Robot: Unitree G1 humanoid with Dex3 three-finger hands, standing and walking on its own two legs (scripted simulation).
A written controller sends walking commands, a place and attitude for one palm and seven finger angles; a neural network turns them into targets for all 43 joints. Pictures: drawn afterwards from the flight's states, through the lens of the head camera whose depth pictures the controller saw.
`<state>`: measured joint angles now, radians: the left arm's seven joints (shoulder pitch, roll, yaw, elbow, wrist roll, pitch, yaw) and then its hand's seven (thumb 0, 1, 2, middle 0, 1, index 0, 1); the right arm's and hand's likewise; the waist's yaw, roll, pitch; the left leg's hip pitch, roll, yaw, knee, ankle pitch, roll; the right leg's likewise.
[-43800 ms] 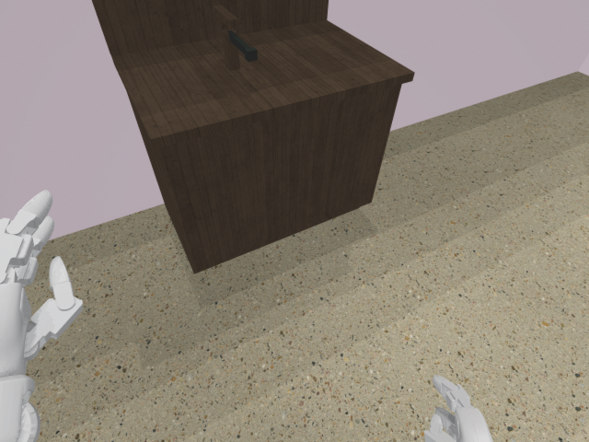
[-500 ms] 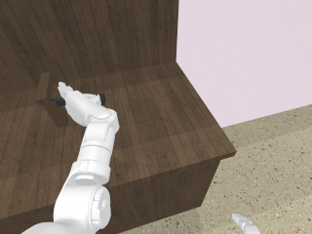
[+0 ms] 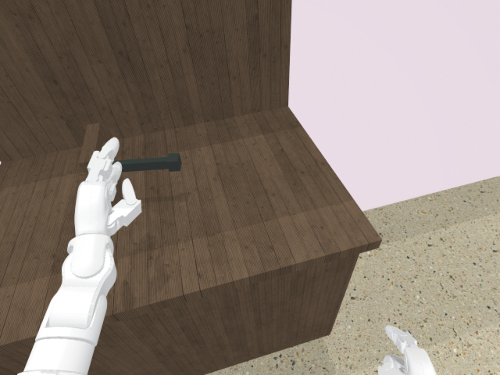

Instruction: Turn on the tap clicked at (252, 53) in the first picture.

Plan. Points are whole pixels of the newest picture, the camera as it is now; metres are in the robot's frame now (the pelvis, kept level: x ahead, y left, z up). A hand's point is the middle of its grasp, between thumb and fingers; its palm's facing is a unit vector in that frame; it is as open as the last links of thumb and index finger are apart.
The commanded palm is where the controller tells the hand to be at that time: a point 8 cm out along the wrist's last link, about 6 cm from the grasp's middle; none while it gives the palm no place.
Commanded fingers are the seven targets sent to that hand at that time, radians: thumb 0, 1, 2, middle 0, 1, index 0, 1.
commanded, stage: draw the hand back beside the body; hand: left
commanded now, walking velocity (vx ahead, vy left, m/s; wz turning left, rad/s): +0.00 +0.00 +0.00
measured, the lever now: (174, 162) +0.52 +0.21 +0.06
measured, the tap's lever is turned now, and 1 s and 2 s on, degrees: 78 78 78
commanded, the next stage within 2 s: step back with the hand held close in 1.02 s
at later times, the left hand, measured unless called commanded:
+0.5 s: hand (85, 234) +0.26 +0.25 +0.15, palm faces +0.31 -0.91 -0.27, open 7.5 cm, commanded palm +0.22 +0.29 +0.16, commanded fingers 0.00 0.90 0.90 -0.20 -0.30 -0.20 -0.30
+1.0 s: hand (41, 255) +0.22 +0.29 +0.15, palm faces +0.41 -0.86 -0.32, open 7.4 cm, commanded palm +0.18 +0.33 +0.17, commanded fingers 0.00 0.90 0.90 -0.20 -0.30 -0.20 -0.30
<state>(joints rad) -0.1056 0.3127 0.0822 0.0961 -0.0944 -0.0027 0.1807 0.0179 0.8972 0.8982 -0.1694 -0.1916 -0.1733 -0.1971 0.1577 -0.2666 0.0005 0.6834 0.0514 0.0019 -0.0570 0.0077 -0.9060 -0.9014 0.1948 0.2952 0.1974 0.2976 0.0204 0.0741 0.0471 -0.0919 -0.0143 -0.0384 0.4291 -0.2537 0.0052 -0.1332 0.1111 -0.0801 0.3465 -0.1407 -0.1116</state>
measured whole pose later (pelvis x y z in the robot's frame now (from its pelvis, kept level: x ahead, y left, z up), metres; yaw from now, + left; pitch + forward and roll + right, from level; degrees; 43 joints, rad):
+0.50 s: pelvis +0.02 +0.03 +0.00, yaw +0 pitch -6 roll +0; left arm 0.23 0.31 0.16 -0.22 -0.10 -0.07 0.09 0.01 0.90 0.90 -0.20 -0.27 -0.20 -0.27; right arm 0.13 -0.23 0.04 0.66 0.02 -0.02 -0.04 0.01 -0.90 -0.90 0.20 0.30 0.20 0.30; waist 0.06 0.07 0.05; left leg -0.01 -0.05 -0.03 0.35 -0.24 0.04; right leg -0.07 0.07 -0.07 0.31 -0.15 -0.08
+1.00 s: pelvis +0.02 +0.05 +0.00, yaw +1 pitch -5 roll -1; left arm 0.39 0.33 0.24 -0.34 -0.10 -0.08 0.11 0.01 0.89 0.90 -0.21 -0.30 -0.21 -0.30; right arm 0.14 -0.23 0.03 0.66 0.01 -0.06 -0.05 0.01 -0.90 -0.90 0.20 0.30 0.20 0.30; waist 0.07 0.06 0.04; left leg -0.03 -0.07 -0.04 0.39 -0.26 0.06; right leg -0.09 0.06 -0.08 0.35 -0.17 -0.07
